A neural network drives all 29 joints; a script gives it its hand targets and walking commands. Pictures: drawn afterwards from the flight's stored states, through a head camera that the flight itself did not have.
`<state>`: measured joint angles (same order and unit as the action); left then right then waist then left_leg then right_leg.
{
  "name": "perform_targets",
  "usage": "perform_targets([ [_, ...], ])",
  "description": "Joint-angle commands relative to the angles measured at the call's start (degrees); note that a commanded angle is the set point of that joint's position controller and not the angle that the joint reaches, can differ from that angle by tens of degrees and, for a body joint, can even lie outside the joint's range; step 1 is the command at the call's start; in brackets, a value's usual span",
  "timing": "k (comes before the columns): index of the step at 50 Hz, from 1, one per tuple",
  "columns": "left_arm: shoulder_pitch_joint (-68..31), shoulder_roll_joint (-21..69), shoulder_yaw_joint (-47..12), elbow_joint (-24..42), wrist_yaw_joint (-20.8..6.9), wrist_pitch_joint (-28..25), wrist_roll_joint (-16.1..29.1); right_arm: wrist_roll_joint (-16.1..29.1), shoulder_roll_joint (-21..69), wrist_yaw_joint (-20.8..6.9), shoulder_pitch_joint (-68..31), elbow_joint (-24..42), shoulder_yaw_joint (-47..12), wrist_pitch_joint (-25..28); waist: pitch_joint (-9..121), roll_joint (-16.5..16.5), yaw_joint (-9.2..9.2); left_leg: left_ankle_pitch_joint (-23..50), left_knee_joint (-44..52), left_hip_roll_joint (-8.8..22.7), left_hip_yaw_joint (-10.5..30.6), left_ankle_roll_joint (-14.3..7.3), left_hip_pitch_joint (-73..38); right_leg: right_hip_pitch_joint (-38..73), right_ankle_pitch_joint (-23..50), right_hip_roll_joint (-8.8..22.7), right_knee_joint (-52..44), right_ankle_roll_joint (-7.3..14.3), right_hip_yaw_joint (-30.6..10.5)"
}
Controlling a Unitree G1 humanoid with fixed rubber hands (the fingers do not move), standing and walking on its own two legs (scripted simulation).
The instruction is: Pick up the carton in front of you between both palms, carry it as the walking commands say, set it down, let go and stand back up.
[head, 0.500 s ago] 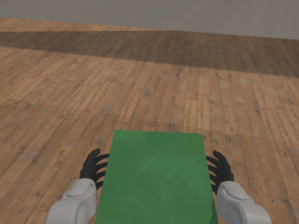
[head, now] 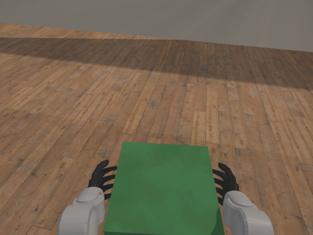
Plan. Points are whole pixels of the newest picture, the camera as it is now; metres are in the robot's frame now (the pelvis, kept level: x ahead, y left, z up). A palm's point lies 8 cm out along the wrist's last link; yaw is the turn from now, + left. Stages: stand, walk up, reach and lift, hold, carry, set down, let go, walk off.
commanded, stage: carry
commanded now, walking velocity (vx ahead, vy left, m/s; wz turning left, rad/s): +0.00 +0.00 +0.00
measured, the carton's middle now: (161, 206) +0.24 +0.00 -0.01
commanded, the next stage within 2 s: hold in 0.78 s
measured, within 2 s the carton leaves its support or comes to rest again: neither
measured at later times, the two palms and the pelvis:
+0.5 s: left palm (97, 200) +0.23 +0.15 +0.03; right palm (222, 203) +0.23 -0.15 +0.03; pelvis -0.04 +0.01 +0.00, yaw +0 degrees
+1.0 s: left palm (83, 213) +0.20 +0.18 +0.03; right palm (213, 206) +0.22 -0.12 +0.03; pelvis -0.06 +0.01 +0.01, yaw +5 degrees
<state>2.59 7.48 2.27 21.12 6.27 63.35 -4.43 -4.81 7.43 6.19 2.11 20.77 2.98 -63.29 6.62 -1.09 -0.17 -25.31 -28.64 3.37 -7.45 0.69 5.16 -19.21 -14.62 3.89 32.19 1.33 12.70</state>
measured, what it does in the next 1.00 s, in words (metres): shifts its weight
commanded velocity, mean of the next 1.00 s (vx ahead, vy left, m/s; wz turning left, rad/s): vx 0.00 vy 0.00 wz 0.00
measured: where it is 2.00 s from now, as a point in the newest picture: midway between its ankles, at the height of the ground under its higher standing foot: outside the picture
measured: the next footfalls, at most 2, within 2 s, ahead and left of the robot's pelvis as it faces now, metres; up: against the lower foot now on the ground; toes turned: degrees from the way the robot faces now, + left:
none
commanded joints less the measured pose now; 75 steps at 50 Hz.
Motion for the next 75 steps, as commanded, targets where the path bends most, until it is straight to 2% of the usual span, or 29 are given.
perform_targets([
  [1, -24.02, 34.81, -30.73, 3.99, -5.97, -3.92, 10.43, 11.30, 34.85, -6.00, -23.60, 4.67, -31.95, 3.80, 8.97, 0.07, 0.07, 28.20, 4.02, 6.03, 3.02, -0.55, 4.84, 11.74, 24.04, 5.97, -2.00, 0.77, -6.55],
  [10, -28.67, 35.62, -27.11, -6.74, -9.44, -10.90, 7.32, 7.53, 35.23, -9.15, -28.26, -6.80, -27.54, 10.85, 8.71, 0.44, 0.25, 21.50, 5.32, 5.67, 3.38, -1.39, 6.05, 11.14, 19.53, 6.21, -3.97, 0.34, -6.75],
  [19, -35.86, 39.60, -23.19, -21.12, -13.87, -22.06, 4.59, 4.99, 39.55, -13.60, -35.40, -21.11, -23.95, 21.85, 9.70, 0.63, 0.28, 17.22, 5.84, 5.26, 4.15, -2.10, 7.34, 11.11, 16.64, 6.13, -4.88, 0.23, -7.01],
  [24, -40.65, 45.05, -25.40, -24.85, -15.99, -27.67, 5.42, 5.82, 45.00, -15.82, -40.27, -24.56, -26.14, 27.21, 11.72, 0.95, 0.16, 16.99, 5.18, 5.00, 4.52, -2.29, 7.01, 11.77, 16.66, 6.05, -4.80, 0.26, -7.06],
  [27, -41.30, 47.48, -27.32, -23.88, -16.61, -28.07, 6.19, 6.67, 47.58, -16.45, -40.92, -23.60, -28.13, 27.51, 13.16, 1.02, 0.07, 18.35, 4.28, 4.93, 4.50, -2.30, 6.55, 12.27, 17.93, 6.12, -4.40, 0.31, -6.95],
  [31, -39.90, 49.73, -29.28, -20.57, -16.73, -25.64, 7.34, 7.79, 50.24, -16.66, -39.40, -20.77, -30.28, 25.09, 14.04, 0.94, 0.03, 20.58, 3.07, 5.00, 4.41, -2.22, 6.31, 12.53, 20.07, 6.33, -3.75, 0.40, -6.75],
  [39, -38.22, 48.95, -26.81, -21.83, -16.88, -23.42, 6.01, 6.35, 49.43, -16.93, -37.59, -22.02, -27.77, 22.99, 12.73, 0.64, 0.05, 21.11, 3.07, 5.16, 4.56, -2.10, 6.91, 11.45, 20.51, 6.47, -3.73, 0.30, -6.83],
  [40, -32.03, 50.08, -25.44, -23.53, -16.94, -24.44, 6.10, 6.56, 49.36, -16.37, -30.91, -21.09, -26.71, 23.22, 5.62, -5.43, -0.04, 38.98, 7.52, -5.81, 15.21, -1.92, 12.82, 28.20, 31.18, -8.34, -5.08, 1.58, -16.86],
  [41, -33.44, 48.07, -24.49, -21.75, -16.17, -26.18, 5.05, 6.46, 47.93, -15.79, -32.77, -18.17, -27.37, 24.42, 9.41, -3.63, 1.59, 41.53, 7.41, -5.57, 15.34, -1.77, 13.35, 33.80, 36.32, -7.67, -5.06, 1.11, -18.35],
  [42, -33.68, 47.03, -23.69, -21.93, -15.98, -26.49, 3.99, 5.24, 47.70, -15.42, -32.85, -18.27, -26.73, 24.63, 10.58, -0.34, 0.46, 36.54, 8.18, -6.24, 15.16, -2.14, 9.27, 32.56, 33.94, -7.60, -6.39, 0.28, -17.93],
  [43, -32.04, 46.13, -22.20, -23.32, -15.33, -26.83, 2.68, 5.56, 46.88, -15.69, -33.89, -18.22, -27.44, 24.88, 7.68, -2.04, 1.25, 33.61, 9.44, -6.49, 14.80, -2.05, 7.85, 30.04, 33.79, -7.48, -6.52, -0.45, -17.52],
  [44, -33.62, 46.63, -22.82, -23.31, -15.16, -27.30, 3.04, 5.98, 47.15, -15.64, -34.76, -17.85, -27.92, 25.20, 7.60, -0.50, 1.07, 35.77, 9.49, -6.43, 14.97, -1.78, 8.12, 30.69, 33.99, -8.23, -6.72, -0.78, -17.45],
  [45, -33.53, 46.79, -23.00, -23.80, -15.02, -27.70, 3.42, 6.63, 47.17, -15.45, -35.00, -17.52, -28.34, 25.48, 8.66, -0.54, 1.32, 38.44, 9.34, -6.47, 14.88, -1.39, 6.34, 31.11, 34.54, -8.80, -7.00, -1.10, -17.45],
  [46, -32.49, 46.24, -22.17, -24.86, -14.54, -28.10, 2.92, 6.37, 45.95, -15.57, -35.71, -17.67, -28.30, 25.77, 8.80, -1.47, 1.33, 35.66, 10.34, -6.29, 14.80, -1.31, 5.00, 30.73, 32.03, -8.94, -7.19, -1.34, -17.38],
  [47, -35.20, 46.29, -22.82, -23.74, -14.73, -28.40, 3.24, 5.91, 46.42, -15.55, -35.61, -18.60, -28.03, 25.98, 8.68, -0.59, 0.64, 35.03, 10.26, -6.12, 14.67, -1.17, 5.49, 30.11, 28.55, -9.48, -7.51, -1.34, -16.90],
  [49, -36.48, 46.64, -24.63, -23.24, -15.25, -28.50, 4.44, 5.58, 47.11, -15.39, -35.12, -18.77, -28.34, 26.32, 9.46, -0.24, -0.16, 36.84, 9.49, -6.31, 14.68, -0.89, 3.07, 28.90, 27.85, -9.95, -7.98, -1.60, -16.81],
  [54, -40.42, 47.62, -25.63, -25.22, -17.14, -28.14, 5.41, 3.67, 48.26, -15.51, -35.05, -22.79, -25.92, 26.21, 5.45, -1.71, -1.66, 24.83, 11.45, -5.87, 14.70, -0.95, 8.42, 29.39, 18.69, -10.12, -8.82, -0.69, -16.11],
  [57, -41.62, 48.77, -25.04, -26.91, -17.93, -28.27, 5.13, 3.60, 49.35, -15.93, -36.87, -23.50, -25.83, 26.03, 4.21, -1.47, -1.31, 18.85, 12.54, -5.63, 14.80, -1.93, 12.78, 31.70, 16.67, -9.77, -8.32, -0.79, -15.82],
  [66, -44.03, 52.04, -21.90, -30.85, -18.92, -29.01, 3.52, 4.47, 53.35, -17.95, -41.68, -26.03, -26.55, 25.27, 3.08, -0.19, 0.40, 6.90, 14.31, -5.62, 14.44, -4.60, 20.07, 36.04, 10.43, -8.63, -8.08, -1.71, -16.16],
  [70, -45.27, 53.34, -21.06, -31.61, -19.48, -29.39, 3.17, 4.84, 54.96, -18.92, -42.84, -27.16, -26.57, 25.11, 3.85, 0.36, 0.61, 4.39, 13.88, -5.83, 14.21, -5.23, 21.21, 36.85, 6.91, -7.71, -8.65, -2.05, -17.46],
  [75, -46.30, 54.26, -20.06, -32.70, -20.36, -29.56, 2.95, 5.11, 56.41, -19.64, -43.49, -28.61, -26.21, 24.85, 5.47, 1.35, 0.62, 5.05, 12.57, -6.47, 13.81, -4.96, 20.15, 37.08, 3.49, -6.27, -10.42, -2.66, -19.60],
])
